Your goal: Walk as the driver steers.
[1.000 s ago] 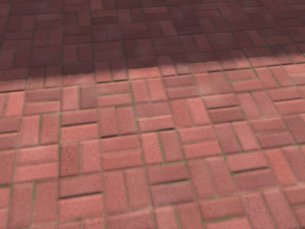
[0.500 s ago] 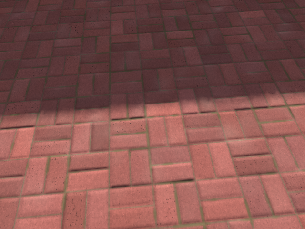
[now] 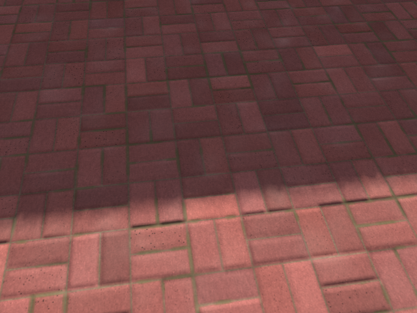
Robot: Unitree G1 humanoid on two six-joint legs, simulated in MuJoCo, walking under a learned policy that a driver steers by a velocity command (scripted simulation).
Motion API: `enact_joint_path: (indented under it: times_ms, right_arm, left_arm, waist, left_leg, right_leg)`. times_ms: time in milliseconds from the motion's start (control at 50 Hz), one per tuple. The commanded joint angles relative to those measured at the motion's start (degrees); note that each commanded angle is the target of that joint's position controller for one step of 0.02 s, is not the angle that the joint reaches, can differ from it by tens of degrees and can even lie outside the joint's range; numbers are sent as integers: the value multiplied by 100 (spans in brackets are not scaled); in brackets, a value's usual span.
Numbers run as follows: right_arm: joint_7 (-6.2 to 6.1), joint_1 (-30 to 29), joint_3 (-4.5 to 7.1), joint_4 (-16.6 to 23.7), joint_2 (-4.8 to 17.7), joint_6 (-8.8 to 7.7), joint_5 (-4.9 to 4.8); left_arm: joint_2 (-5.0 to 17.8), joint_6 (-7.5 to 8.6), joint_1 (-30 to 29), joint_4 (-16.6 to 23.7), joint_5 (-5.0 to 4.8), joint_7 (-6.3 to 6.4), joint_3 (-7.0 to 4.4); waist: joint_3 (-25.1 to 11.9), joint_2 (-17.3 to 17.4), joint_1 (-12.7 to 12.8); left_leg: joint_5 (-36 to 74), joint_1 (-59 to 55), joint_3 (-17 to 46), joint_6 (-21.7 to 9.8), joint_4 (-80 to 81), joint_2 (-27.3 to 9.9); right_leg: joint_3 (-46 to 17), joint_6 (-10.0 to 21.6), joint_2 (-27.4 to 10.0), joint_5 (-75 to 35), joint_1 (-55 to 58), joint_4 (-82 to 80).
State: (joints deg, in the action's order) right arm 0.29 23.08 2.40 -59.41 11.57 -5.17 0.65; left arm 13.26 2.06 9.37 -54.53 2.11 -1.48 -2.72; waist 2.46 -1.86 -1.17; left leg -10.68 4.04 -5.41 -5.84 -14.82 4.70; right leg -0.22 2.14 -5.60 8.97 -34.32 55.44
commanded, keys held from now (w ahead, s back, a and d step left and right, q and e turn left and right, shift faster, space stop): w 0.22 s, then w+q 0.78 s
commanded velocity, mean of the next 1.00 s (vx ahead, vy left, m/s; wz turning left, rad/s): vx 0.50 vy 0.00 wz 0.33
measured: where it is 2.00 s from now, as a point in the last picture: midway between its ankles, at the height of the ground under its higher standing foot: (180, 241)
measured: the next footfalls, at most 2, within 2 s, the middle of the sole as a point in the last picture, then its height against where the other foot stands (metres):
right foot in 0.26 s outside the picture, level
left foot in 0.82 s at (184, 293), level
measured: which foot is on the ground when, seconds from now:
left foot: down 0.00-0.26, up 0.28-0.80, down 0.82-1.00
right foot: up 0.00-0.24, down 0.26-0.80, up 0.82-1.00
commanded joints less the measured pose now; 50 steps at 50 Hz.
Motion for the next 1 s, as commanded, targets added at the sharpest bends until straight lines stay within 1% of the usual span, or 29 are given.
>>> enact_joint_path:
  times_ms: [20,60,120,180,220,240,260,280,300,320,340,360,400,460,500,600,680,740,780,800,820,840,860,880,900,920,940,960,1000]
  right_arm:
    - [-15,154,69,195,596,-84,-11]
    - [-29,361,64,123,620,-86,-4]
    - [-68,660,60,-6,637,-62,32]
    - [-124,701,82,-93,693,-23,86]
    - [-150,509,107,-89,776,-8,100]
    - [-138,461,107,-97,782,11,81]
    - [-118,369,78,-40,727,13,37]
    - [-68,509,-28,217,345,1,-115]
    - [-79,1030,-6,153,209,43,-202]
    - [-111,455,137,153,700,106,-60]
    - [-68,101,137,263,592,82,-35]
    - [-48,-7,131,257,447,103,-22]
    - [33,109,137,218,280,256,110]
    - [114,-217,166,387,194,402,114]
    - [146,-635,167,553,196,447,105]
    - [226,-1686,81,974,122,420,79]
    - [257,-2309,27,1277,136,408,113]
    - [243,-2104,85,1296,277,411,133]
    - [203,-1382,186,1114,460,405,143]
    - [172,-761,276,937,618,363,164]
    - [103,39,436,735,1010,326,241]
    - [39,-104,585,821,1639,346,231]
    - [42,70,589,853,1694,422,61]
    - [-9,-281,532,833,1500,437,29]
    - [-21,-539,456,851,1179,409,-2]
    - [-43,-798,404,902,1001,360,-11]
    - [-68,-929,348,931,859,305,-52]
    - [-67,-905,322,939,840,238,-72]
    - [-52,-685,345,891,1003,139,-98]
  left_arm:
    - [133,19,-436,392,-38,-31,21]
    - [77,34,-809,510,-68,-33,65]
    - [118,53,-1229,663,-79,-14,81]
    - [212,109,-1355,788,-76,3,49]
    - [305,169,-840,661,-75,47,-14]
    - [394,220,-134,435,-57,91,-79]
    - [611,293,888,126,25,153,-181]
    - [1200,332,1791,26,188,230,-328]
    - [1392,253,1735,30,99,174,-382]
    - [967,204,1125,121,-64,149,-299]
    - [595,231,565,220,-101,132,-194]
    - [360,276,322,233,-83,123,-133]
    - [158,359,390,111,-117,182,-67]
    - [293,494,772,-31,-152,212,-96]
    - [325,512,967,-76,-130,227,-102]
    - [316,503,1302,-168,-118,273,-66]
    - [449,435,1720,-312,-100,350,-88]
    - [619,345,1670,-314,-70,410,-131]
    - [799,250,1545,-249,-44,418,-192]
    - [869,201,1495,-189,-55,385,-216]
    - [854,194,1344,-38,-90,340,-214]
    - [147,227,1488,369,-140,207,-91]
    - [605,308,767,632,-124,167,-173]
    - [554,397,403,783,-171,136,-146]
    - [565,454,485,737,-180,148,-137]
    - [558,415,568,671,-114,171,-152]
    - [520,302,709,663,-4,166,-143]
    - [470,187,766,670,54,145,-140]
    - [385,35,627,781,76,101,-119]
  waist:
    - [295,498,40]
    - [306,543,-78]
    - [353,580,-220]
    - [390,593,-166]
    - [142,643,120]
    - [-199,561,408]
    - [-754,373,822]
    - [-1614,-439,958]
    - [-2079,-1086,700]
    - [-1211,-118,537]
    - [-486,-42,362]
    - [-169,-2,216]
    - [1,-213,-5]
    - [62,-159,-82]
    - [158,-162,-35]
    - [358,-149,144]
    - [412,-148,317]
    - [185,-327,111]
    - [-242,-433,-215]
    - [-592,-352,-474]
    - [-1022,106,-897]
    - [-1331,1459,-424]
    - [-1498,702,-641]
    - [-704,436,-462]
    - [-295,60,-214]
    - [-114,-127,26]
    - [-150,-64,199]
    - [-223,18,269]
    - [-221,114,301]
  left_leg:
    - [1727,216,909,-525,823,-1410]
    - [1944,43,813,-482,796,-1405]
    - [2215,-480,801,-519,665,-1551]
    - [2845,-997,815,-522,340,-1773]
    - [4184,-1042,674,-394,-347,-1765]
    - [4615,-886,631,-318,-1183,-1640]
    - [3937,-139,497,-210,-2361,-1395]
    - [1524,1452,225,-19,-4283,-888]
    - [-2144,2773,426,48,-5702,-74]
    - [-1558,3096,903,-29,-5899,-520]
    - [-998,3050,899,-28,-5653,-721]
    - [-695,2845,869,-12,-5398,-886]
    - [-460,2478,823,96,-5149,-1012]
    - [-89,2830,711,180,-5064,-1053]
    - [304,3236,634,233,-4853,-1110]
    - [1097,3359,245,278,-3324,-993]
    - [934,3245,-189,73,-2439,-815]
    - [207,2678,-448,-256,-2212,-434]
    - [-384,1874,-538,-540,-2077,-68]
    - [-411,1053,-440,-701,-1707,79]
    - [-606,-244,440,-997,-1169,-408]
    - [-463,-1936,3422,-1855,-858,-2169]
    - [-502,-2010,4694,-2050,-149,-2397]
    - [-241,-1436,3789,-1828,-13,-2335]
    - [432,-718,3257,-1562,87,-2110]
    - [1072,-224,2765,-1327,121,-1795]
    - [1557,100,2399,-1225,160,-1549]
    - [1883,254,2209,-1185,167,-1420]
    - [2304,413,1990,-1142,187,-1220]
  right_leg:
    - [253,-117,4,-622,-212,-824]
    - [370,-102,97,-871,-85,-1390]
    - [459,-8,210,-872,-107,-1877]
    - [452,192,301,-394,-36,-2206]
    - [560,392,577,52,810,-2478]
    - [607,509,750,17,1713,-2779]
    - [320,691,498,-166,3156,-2967]
    - [-1605,1092,-1127,473,4860,-3128]
    - [-3664,1623,-2133,561,5409,-3859]
    - [-3014,1339,-1749,1144,4573,-4012]
    - [-2183,1130,-1515,993,3646,-4293]
    - [-1579,897,-1250,602,3089,-4507]
    - [-727,619,-919,-42,2540,-4682]
    - [-120,585,-851,-844,2597,-4764]
    - [213,545,-796,-1097,2706,-4810]
    - [895,435,-643,-1902,2973,-4757]
    - [1197,433,-863,-2707,3700,-4521]
    - [1473,395,-979,-4726,4142,-3712]
    - [1554,433,-1029,-5623,4210,-2437]
    - [1570,393,-1014,-5162,3897,-1363]
    - [1622,208,-839,-3663,2833,293]
    - [1418,-145,353,1898,157,2426]
    - [37,-148,669,2063,-674,2982]
    - [-170,-85,264,1413,-1083,2678]
    - [-138,-80,71,1009,-792,2115]
    - [-148,-129,-55,885,-439,1696]
    - [-164,-226,-111,850,-74,1428]
    - [-161,-308,-124,860,133,1229]
    - [-43,-450,-107,744,113,852]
